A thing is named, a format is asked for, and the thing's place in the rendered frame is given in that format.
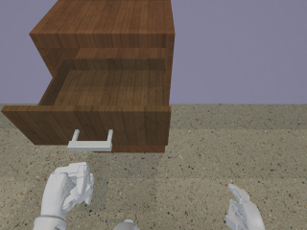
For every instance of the drawer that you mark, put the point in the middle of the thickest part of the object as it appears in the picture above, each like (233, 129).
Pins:
(96, 94)

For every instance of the robot left forearm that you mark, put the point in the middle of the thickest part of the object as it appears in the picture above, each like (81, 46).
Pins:
(48, 222)

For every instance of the cabinet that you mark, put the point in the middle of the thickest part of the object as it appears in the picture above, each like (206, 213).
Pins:
(108, 29)

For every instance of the handle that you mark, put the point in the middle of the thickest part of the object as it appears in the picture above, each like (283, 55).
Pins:
(75, 145)

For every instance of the robot right hand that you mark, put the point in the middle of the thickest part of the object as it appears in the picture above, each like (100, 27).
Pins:
(248, 216)

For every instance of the robot left hand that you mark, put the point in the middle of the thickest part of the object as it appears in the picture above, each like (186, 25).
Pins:
(74, 179)

